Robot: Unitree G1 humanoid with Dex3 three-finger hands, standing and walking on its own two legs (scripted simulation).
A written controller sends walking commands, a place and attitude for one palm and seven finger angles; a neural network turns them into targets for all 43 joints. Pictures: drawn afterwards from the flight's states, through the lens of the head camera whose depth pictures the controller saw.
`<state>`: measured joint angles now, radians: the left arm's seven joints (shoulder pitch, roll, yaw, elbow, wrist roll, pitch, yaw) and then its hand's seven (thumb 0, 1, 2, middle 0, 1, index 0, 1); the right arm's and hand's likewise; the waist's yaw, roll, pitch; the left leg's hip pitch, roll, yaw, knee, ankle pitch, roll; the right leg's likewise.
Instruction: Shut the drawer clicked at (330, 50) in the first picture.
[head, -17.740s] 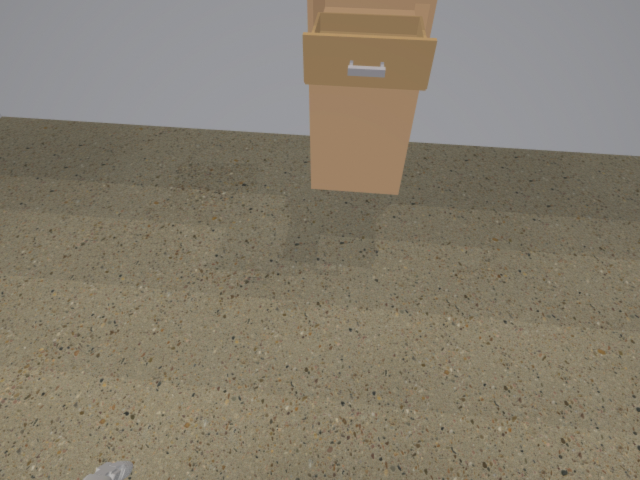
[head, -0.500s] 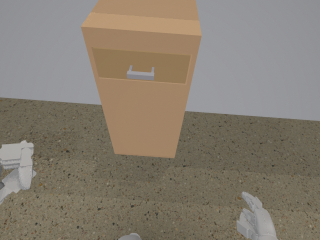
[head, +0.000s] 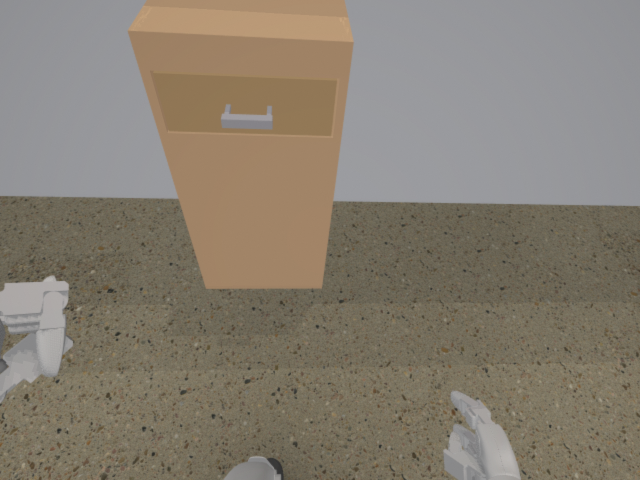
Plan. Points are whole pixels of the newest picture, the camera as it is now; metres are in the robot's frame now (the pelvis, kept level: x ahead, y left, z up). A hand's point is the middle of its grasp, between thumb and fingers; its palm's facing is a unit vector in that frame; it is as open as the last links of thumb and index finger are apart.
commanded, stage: stop stepping back and stand still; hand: left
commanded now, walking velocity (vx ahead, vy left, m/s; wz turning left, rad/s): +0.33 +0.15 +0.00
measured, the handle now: (248, 115) +0.80 +0.20 -0.01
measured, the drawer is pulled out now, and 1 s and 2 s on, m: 0.00 0.00 0.00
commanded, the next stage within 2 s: let the arm hang, fingers relaxed in 0.60 s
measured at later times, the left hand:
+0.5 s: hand out of the picture +0.14 +0.26 +0.17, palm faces +0.43 -0.81 -0.40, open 3.2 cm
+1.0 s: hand out of the picture +0.01 +0.20 -0.17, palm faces +0.05 -0.98 -0.21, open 3.1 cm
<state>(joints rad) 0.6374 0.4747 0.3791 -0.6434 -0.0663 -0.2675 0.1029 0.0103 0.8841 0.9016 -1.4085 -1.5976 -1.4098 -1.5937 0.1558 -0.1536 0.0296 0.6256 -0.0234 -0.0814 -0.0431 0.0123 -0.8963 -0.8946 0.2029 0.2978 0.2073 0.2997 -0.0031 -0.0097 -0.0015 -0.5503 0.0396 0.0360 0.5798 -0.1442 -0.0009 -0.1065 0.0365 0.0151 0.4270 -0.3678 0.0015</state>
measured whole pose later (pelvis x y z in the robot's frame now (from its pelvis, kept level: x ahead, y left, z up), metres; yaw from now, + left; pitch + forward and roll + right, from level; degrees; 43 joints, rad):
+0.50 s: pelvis -0.03 +0.02 +0.00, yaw +2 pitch -1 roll -2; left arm 0.59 0.35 0.34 -0.52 -0.02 -0.23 0.15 0.01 0.88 0.90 -1.41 -1.60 -1.41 -1.59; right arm 0.28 -0.22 0.00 0.66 0.00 -0.11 -0.09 0.01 -0.90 -0.90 0.20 0.30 0.20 0.30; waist 0.01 0.01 -0.04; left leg -0.34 0.00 0.01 0.60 -0.24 0.03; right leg -0.16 0.01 -0.02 0.56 -0.38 0.01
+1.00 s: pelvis -0.04 +0.02 +0.00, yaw +3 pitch -2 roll -1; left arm 0.29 0.20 0.02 0.87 0.03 0.06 0.04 0.01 0.90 0.90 -1.10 -1.32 -1.10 -1.29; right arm 0.21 -0.23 0.00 0.93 -0.02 0.02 -0.01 0.01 -0.90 -0.90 0.20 0.30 0.20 0.30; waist -0.02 -0.03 0.04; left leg -0.34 -0.02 0.00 0.59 -0.22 0.03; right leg -0.16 0.00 -0.04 0.56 -0.37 0.00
